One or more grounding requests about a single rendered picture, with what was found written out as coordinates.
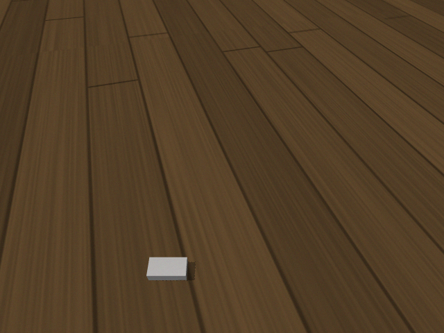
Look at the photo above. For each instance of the carton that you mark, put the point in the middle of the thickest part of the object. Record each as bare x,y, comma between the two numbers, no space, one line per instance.
167,268

